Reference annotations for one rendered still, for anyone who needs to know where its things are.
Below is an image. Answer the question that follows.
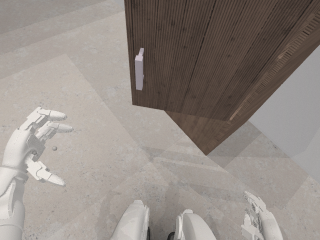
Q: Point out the handle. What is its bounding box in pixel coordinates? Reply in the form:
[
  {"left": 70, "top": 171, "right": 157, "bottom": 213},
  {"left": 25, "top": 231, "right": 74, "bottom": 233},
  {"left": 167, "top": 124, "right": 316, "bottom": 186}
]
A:
[{"left": 135, "top": 48, "right": 144, "bottom": 91}]

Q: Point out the robot left forearm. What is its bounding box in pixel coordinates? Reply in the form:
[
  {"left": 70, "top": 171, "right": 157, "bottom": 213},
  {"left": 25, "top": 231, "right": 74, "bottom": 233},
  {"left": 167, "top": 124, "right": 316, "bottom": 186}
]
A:
[{"left": 0, "top": 166, "right": 29, "bottom": 240}]

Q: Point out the cupboard door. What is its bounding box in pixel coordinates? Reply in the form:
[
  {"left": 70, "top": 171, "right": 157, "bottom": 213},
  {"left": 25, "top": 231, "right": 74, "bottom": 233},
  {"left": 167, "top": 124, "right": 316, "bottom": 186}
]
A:
[{"left": 124, "top": 0, "right": 320, "bottom": 122}]

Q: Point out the robot left hand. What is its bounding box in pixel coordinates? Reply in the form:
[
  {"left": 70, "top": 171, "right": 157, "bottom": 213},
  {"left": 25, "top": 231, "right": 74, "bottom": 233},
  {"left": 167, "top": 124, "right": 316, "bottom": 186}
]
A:
[{"left": 2, "top": 107, "right": 74, "bottom": 187}]

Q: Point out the robot right hand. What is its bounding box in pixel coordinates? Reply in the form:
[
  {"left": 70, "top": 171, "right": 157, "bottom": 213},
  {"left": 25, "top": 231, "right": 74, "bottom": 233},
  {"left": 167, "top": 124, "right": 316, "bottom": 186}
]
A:
[{"left": 241, "top": 191, "right": 283, "bottom": 240}]

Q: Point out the robot left shin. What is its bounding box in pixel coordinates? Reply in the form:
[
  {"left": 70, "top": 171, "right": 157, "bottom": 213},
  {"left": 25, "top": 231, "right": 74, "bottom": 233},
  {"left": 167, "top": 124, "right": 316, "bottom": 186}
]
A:
[{"left": 133, "top": 200, "right": 147, "bottom": 240}]

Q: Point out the left robot thigh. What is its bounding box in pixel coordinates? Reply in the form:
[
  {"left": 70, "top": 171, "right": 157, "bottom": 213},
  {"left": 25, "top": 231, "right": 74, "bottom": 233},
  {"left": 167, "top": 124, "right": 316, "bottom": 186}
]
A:
[{"left": 109, "top": 203, "right": 150, "bottom": 240}]

